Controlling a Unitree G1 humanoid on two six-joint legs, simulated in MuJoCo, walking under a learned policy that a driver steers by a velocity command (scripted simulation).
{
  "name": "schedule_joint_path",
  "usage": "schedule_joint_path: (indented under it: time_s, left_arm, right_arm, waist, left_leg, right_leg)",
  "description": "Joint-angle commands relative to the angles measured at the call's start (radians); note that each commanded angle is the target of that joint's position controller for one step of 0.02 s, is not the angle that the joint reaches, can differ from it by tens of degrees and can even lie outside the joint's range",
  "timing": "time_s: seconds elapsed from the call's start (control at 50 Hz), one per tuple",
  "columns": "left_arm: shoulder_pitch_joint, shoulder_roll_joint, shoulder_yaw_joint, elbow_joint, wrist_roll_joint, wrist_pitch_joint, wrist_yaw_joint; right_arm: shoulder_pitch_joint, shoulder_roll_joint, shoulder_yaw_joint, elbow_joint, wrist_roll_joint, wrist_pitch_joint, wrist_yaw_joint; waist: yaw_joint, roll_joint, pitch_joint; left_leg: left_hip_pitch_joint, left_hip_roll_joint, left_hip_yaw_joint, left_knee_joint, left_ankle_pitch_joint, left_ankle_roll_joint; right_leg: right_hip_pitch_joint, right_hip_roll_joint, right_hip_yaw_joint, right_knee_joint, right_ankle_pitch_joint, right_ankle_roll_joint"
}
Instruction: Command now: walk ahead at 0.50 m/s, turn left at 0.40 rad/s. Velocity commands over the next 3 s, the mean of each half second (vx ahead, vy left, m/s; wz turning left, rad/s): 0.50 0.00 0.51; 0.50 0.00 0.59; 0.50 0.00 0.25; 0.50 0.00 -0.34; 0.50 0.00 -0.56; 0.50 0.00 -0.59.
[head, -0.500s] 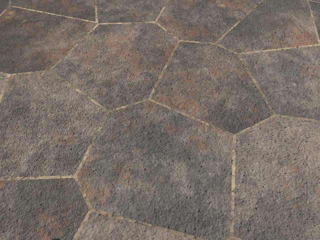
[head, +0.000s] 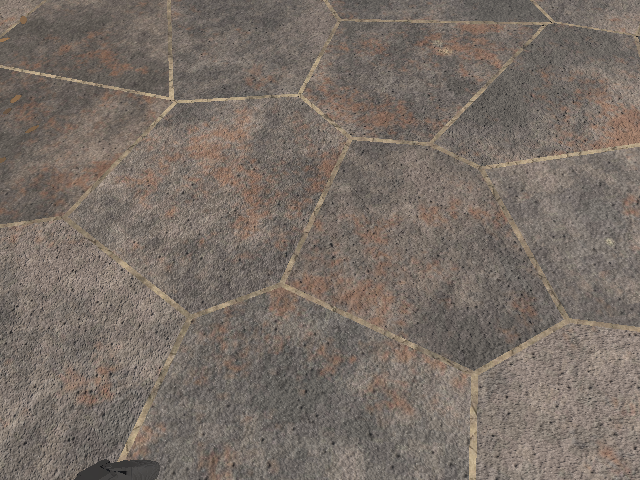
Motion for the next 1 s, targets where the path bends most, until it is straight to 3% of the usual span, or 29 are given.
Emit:
schedule_joint_path:
  time_s: [0.02, 0.04, 0.08, 0.1, 0.14, 0.18, 0.26, 0.32, 0.38, 0.42, 0.44, 0.46, 0.48, 0.5, 0.52, 0.54, 0.56, 0.58, 0.6, 0.68, 0.78, 0.84, 0.88, 0.92, 0.94, 0.96, 0.98, 1.0]
  left_arm:
    - [0.265, 0.147, 0.042, 0.021, -0.001, 0.007, 0.012]
    - [0.203, 0.116, 0.033, 0.021, 0.001, 0.005, 0.009]
    - [0.144, 0.093, 0.029, 0.026, 0.011, -0.002, 0.006]
    - [0.137, 0.095, 0.032, 0.031, 0.012, -0.005, 0.006]
    - [0.144, 0.118, 0.042, 0.044, 0.014, -0.011, 0.012]
    - [0.164, 0.134, 0.049, 0.057, 0.016, -0.009, 0.022]
    - [0.195, 0.170, 0.060, 0.064, 0.010, 0.005, 0.038]
    - [0.248, 0.194, 0.069, 0.078, -0.004, 0.022, 0.042]
    - [0.273, 0.215, 0.079, 0.086, -0.019, 0.045, 0.041]
    - [0.251, 0.243, 0.088, 0.076, -0.026, 0.058, 0.044]
    - [0.238, 0.253, 0.090, 0.070, -0.030, 0.067, 0.045]
    - [0.224, 0.245, 0.085, 0.063, -0.033, 0.073, 0.046]
    - [0.244, 0.196, 0.066, 0.042, -0.004, 0.065, 0.046]
    - [0.323, 0.051, 0.022, -0.017, 0.020, 0.032, 0.031]
    - [0.195, 0.142, 0.035, -0.034, -0.027, -0.010, 0.018]
    - [0.119, 0.174, 0.044, -0.060, -0.058, -0.029, 0.012]
    - [0.124, 0.165, 0.041, -0.050, -0.040, -0.037, 0.020]
    - [0.137, 0.172, 0.050, -0.035, -0.012, -0.033, 0.027]
    - [0.161, 0.179, 0.056, -0.031, -0.005, -0.020, 0.026]
    - [0.112, 0.132, 0.049, -0.064, 0.015, 0.015, 0.028]
    - [-0.064, 0.093, 0.029, -0.124, 0.002, 0.008, 0.013]
    - [-0.119, 0.115, 0.033, -0.156, -0.009, -0.001, 0.001]
    - [-0.115, 0.140, 0.040, -0.163, -0.010, -0.011, -0.007]
    - [-0.060, 0.162, 0.050, -0.155, -0.011, -0.020, -0.009]
    - [0.026, 0.179, 0.061, -0.133, -0.007, -0.026, -0.005]
    - [0.149, 0.215, 0.076, -0.114, 0.008, -0.031, 0.001]
    - [0.298, 0.281, 0.094, -0.100, 0.023, -0.027, 0.009]
    - [0.344, 0.288, 0.096, -0.071, 0.011, -0.012, -0.002]
  right_arm:
    - [-0.050, -0.136, -0.028, -0.112, 0.029, -0.032, -0.006]
    - [-0.077, -0.123, -0.033, -0.115, 0.016, -0.026, -0.010]
    - [-0.049, -0.076, -0.039, -0.114, 0.010, 0.002, -0.008]
    - [-0.047, -0.052, -0.037, -0.119, 0.011, 0.015, -0.005]
    - [-0.076, -0.045, -0.040, -0.146, 0.006, 0.033, -0.006]
    - [-0.123, -0.047, -0.043, -0.173, 0.000, 0.036, -0.002]
    - [-0.252, -0.031, -0.032, -0.221, -0.005, 0.023, 0.026]
    - [-0.353, -0.027, -0.025, -0.269, -0.006, 0.022, 0.046]
    - [-0.397, -0.044, -0.028, -0.312, -0.003, 0.025, 0.062]
    - [-0.349, -0.078, -0.046, -0.320, -0.003, 0.030, 0.065]
    - [-0.255, -0.110, -0.065, -0.303, 0.001, 0.032, 0.064]
    - [-0.094, -0.164, -0.098, -0.261, 0.004, 0.034, 0.054]
    - [0.054, -0.263, -0.135, -0.226, 0.006, 0.044, 0.030]
    - [0.002, -0.354, -0.138, -0.241, 0.007, 0.030, 0.029]
    - [0.031, -0.260, -0.110, -0.265, -0.004, 0.015, 0.038]
    - [-0.008, -0.209, -0.095, -0.257, -0.011, -0.001, 0.040]
    - [-0.074, -0.176, -0.084, -0.268, -0.007, -0.008, 0.039]
    - [-0.146, -0.141, -0.073, -0.284, -0.008, -0.008, 0.037]
    - [-0.181, -0.122, -0.065, -0.301, -0.019, -0.009, 0.032]
    - [-0.145, -0.164, -0.074, -0.296, -0.012, -0.016, 0.007]
    - [-0.074, -0.172, -0.077, -0.277, -0.004, -0.003, -0.012]
    - [-0.028, -0.169, -0.077, -0.257, 0.002, 0.002, -0.013]
    - [-0.019, -0.164, -0.076, -0.254, 0.002, 0.010, -0.019]
    - [-0.033, -0.167, -0.079, -0.259, -0.002, 0.018, -0.024]
    - [-0.052, -0.154, -0.074, -0.268, -0.003, 0.021, -0.023]
    - [-0.066, -0.113, -0.057, -0.284, -0.009, 0.019, -0.017]
    - [-0.005, -0.059, -0.041, -0.306, -0.012, 0.015, -0.017]
    - [0.101, -0.049, -0.028, -0.322, 0.009, 0.006, -0.016]
  waist:
    - [0.147, -0.147, -0.193]
    - [0.119, -0.103, -0.117]
    - [0.064, -0.136, -0.058]
    - [0.054, -0.128, -0.044]
    - [0.044, -0.100, -0.018]
    - [0.050, -0.079, 0.000]
    - [0.089, -0.056, 0.026]
    - [0.125, -0.041, 0.056]
    - [0.121, -0.054, 0.061]
    - [0.073, -0.090, 0.003]
    - [0.015, -0.097, -0.055]
    - [-0.073, -0.074, -0.139]
    - [-0.118, 0.060, -0.228]
    - [0.020, 0.274, -0.321]
    - [-0.062, 0.130, -0.371]
    - [-0.057, 0.089, -0.229]
    - [-0.011, 0.011, -0.163]
    - [0.032, -0.005, -0.116]
    - [0.064, 0.017, -0.105]
    - [0.073, 0.008, -0.065]
    - [0.004, 0.062, -0.026]
    - [-0.016, 0.076, -0.019]
    - [-0.006, 0.085, -0.024]
    - [0.027, 0.118, -0.036]
    - [0.073, 0.123, -0.074]
    - [0.134, 0.094, -0.183]
    - [0.152, -0.070, -0.342]
    - [0.109, -0.364, -0.422]
  left_leg:
    - [-0.571, 0.084, -0.042, 0.412, 0.034, 0.023]
    - [-0.533, 0.118, -0.033, 0.363, 0.104, 0.020]
    - [-0.431, 0.160, -0.033, 0.304, 0.182, 0.016]
    - [-0.421, 0.165, -0.024, 0.297, 0.200, 0.012]
    - [-0.459, 0.172, -0.027, 0.257, 0.263, 0.003]
    - [-0.505, 0.173, -0.034, 0.163, 0.350, -0.007]
    - [-0.490, 0.157, 0.032, -0.067, 0.508, -0.007]
    - [-0.514, 0.146, 0.075, -0.165, 0.498, 0.009]
    - [-0.513, 0.119, 0.115, -0.216, 0.394, 0.043]
    - [-0.391, 0.055, 0.174, -0.221, 0.296, 0.081]
    - [-0.263, 0.009, 0.202, -0.234, 0.268, 0.107]
    - [-0.026, -0.041, 0.208, -0.301, 0.327, 0.144]
    - [0.274, 0.089, -0.027, -0.333, 0.320, 0.205]
    - [0.551, 0.315, -0.614, -0.467, 0.134, 0.396]
    - [0.568, 0.355, -0.740, -0.601, 0.065, 0.389]
    - [0.477, 0.334, -0.597, -0.610, 0.159, 0.341]
    - [0.333, 0.289, -0.472, -0.599, 0.264, 0.304]
    - [0.195, 0.246, -0.368, -0.605, 0.371, 0.277]
    - [0.111, 0.222, -0.319, -0.625, 0.441, 0.268]
    - [-0.008, 0.176, -0.216, -0.667, 0.598, 0.269]
    - [-0.059, 0.108, -0.161, -0.651, 0.471, 0.195]
    - [-0.009, 0.138, -0.225, -0.604, 0.424, 0.182]
    - [0.059, 0.164, -0.283, -0.544, 0.420, 0.173]
    - [0.093, 0.177, -0.328, -0.479, 0.480, 0.158]
    - [0.083, 0.145, -0.321, -0.408, 0.550, 0.139]
    - [0.017, 0.088, -0.277, -0.227, 0.554, 0.107]
    - [-0.249, -0.024, -0.165, 0.097, 0.335, 0.042]
    - [-0.515, -0.072, -0.113, 0.338, -0.139, 0.005]
  right_leg:
    - [0.622, -0.354, 0.470, -0.261, -0.174, -0.167]
    - [0.488, -0.312, 0.367, -0.305, -0.109, -0.152]
    - [0.336, -0.260, 0.221, -0.373, -0.040, -0.134]
    - [0.303, -0.253, 0.169, -0.396, 0.000, -0.142]
    - [0.289, -0.253, 0.094, -0.422, 0.072, -0.157]
    - [0.311, -0.251, 0.031, -0.434, 0.114, -0.162]
    - [0.355, -0.236, -0.084, -0.441, 0.152, -0.145]
    - [0.445, -0.262, -0.125, -0.421, 0.172, -0.139]
    - [0.547, -0.291, -0.156, -0.346, 0.301, -0.117]
    - [0.572, -0.289, -0.187, -0.210, 0.625, -0.094]
    - [0.558, -0.275, -0.204, -0.065, 0.760, -0.080]
    - [0.472, -0.234, -0.231, 0.151, 0.748, -0.047]
    - [0.207, -0.184, -0.234, 0.476, 0.382, 0.007]
    - [-0.215, 0.033, -0.080, 0.786, -0.476, 0.059]
    - [-0.327, 0.025, 0.113, 0.863, -0.476, 0.035]
    - [-0.401, -0.018, 0.107, 0.832, -0.372, 0.008]
    - [-0.349, -0.065, 0.112, 0.747, -0.283, -0.003]
    - [-0.269, -0.095, 0.113, 0.660, -0.231, 0.004]
    - [-0.197, -0.114, 0.121, 0.616, -0.195, 0.011]
    - [-0.168, -0.090, 0.088, 0.421, -0.073, 0.072]
    - [-0.093, -0.012, 0.072, 0.056, 0.218, 0.082]
    - [-0.068, 0.007, 0.093, -0.026, 0.231, 0.066]
    - [-0.058, 0.011, 0.111, -0.067, 0.172, 0.048]
    - [0.005, 0.018, 0.105, -0.082, 0.076, 0.021]
    - [0.124, 0.029, 0.083, -0.121, 0.079, -0.003]
    - [0.345, -0.045, 0.134, -0.100, 0.085, -0.051]
    - [0.706, -0.253, 0.402, -0.083, 0.002, -0.151]
    - [0.874, -0.406, 0.802, -0.202, -0.223, -0.244]
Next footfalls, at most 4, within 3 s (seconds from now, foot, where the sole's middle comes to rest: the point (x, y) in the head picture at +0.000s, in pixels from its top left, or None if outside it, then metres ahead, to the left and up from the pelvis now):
0.48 left None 0.38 0.18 -0.76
0.96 right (268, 354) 0.73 0.12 -0.76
1.46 left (105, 352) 0.77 0.50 -0.76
2.00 right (134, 223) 1.15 0.48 -0.76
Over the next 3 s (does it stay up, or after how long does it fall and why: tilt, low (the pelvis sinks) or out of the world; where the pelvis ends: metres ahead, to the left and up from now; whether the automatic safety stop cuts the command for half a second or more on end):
stays up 1.48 0.62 -0.01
